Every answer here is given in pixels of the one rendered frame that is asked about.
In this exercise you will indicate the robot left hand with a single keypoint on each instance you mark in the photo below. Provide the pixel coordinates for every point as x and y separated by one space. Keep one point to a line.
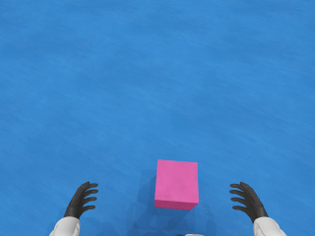
75 208

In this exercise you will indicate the robot right forearm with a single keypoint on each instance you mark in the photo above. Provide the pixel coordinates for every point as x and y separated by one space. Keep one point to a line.
266 226

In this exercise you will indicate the carton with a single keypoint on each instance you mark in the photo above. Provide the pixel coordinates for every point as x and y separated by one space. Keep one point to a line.
176 184

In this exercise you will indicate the robot right hand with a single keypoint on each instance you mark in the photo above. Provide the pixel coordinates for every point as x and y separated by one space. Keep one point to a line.
253 206

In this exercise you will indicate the robot left forearm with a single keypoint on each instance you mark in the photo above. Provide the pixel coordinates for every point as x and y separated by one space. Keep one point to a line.
67 226

